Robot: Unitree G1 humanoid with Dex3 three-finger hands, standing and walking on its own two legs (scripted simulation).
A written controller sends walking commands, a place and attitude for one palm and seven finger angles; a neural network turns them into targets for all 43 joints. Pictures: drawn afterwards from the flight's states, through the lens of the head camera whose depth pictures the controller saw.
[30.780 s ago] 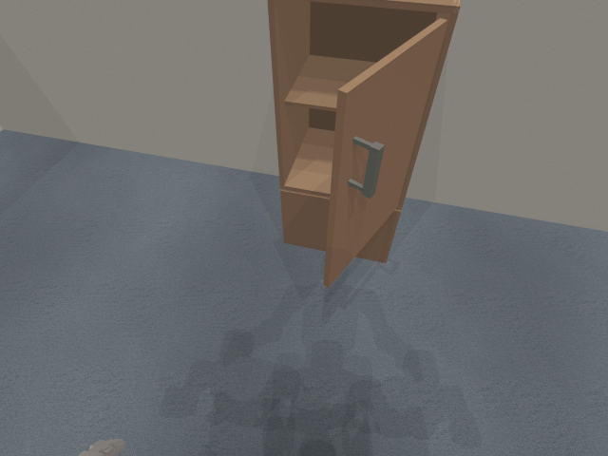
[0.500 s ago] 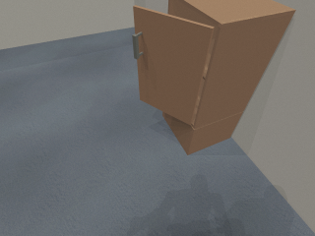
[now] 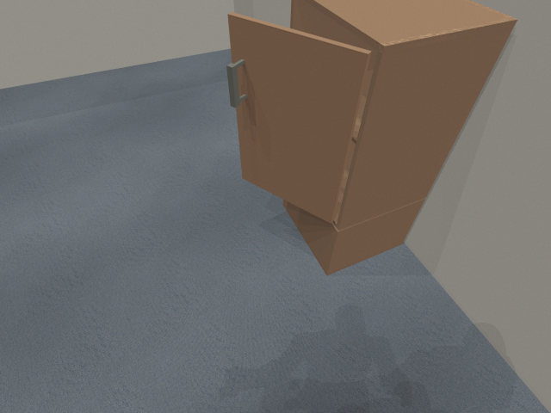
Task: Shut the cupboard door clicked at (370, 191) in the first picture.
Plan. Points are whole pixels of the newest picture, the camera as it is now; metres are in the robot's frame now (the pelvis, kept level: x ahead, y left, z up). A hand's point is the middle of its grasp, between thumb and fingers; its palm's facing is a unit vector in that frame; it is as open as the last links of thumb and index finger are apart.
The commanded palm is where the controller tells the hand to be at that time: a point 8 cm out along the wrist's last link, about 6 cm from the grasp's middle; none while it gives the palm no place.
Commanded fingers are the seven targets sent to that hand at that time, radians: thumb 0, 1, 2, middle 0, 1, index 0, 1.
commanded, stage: walk to a spot facing it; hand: left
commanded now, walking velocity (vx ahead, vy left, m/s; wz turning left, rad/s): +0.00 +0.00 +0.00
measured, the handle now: (237, 83) +0.96 +0.16 -0.01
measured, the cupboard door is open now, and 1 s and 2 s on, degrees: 31 31 31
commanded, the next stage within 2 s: none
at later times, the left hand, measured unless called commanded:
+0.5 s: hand out of the picture +0.00 +0.22 -0.21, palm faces +0.19 -0.95 -0.23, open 7.4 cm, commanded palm none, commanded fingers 0.00 0.90 0.90 -0.20 -0.30 -0.20 -0.30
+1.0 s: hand out of the picture -0.06 +0.19 -0.17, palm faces +0.48 -0.83 -0.29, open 7.4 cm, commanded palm none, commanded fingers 0.00 0.90 0.90 -0.20 -0.30 -0.20 -0.30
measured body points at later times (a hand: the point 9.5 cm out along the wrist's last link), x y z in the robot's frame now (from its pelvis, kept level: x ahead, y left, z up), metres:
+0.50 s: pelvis -0.01 +0.02 -0.03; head +0.02 +0.04 +0.42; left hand -0.01 +0.27 -0.19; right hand +0.07 -0.22 -0.18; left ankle +0.02 +0.13 -0.75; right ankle -0.03 -0.11 -0.73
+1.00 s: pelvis -0.03 -0.03 -0.01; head +0.02 -0.02 +0.43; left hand -0.09 +0.23 -0.15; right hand +0.17 -0.23 -0.16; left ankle -0.09 +0.09 -0.69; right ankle +0.03 -0.14 -0.75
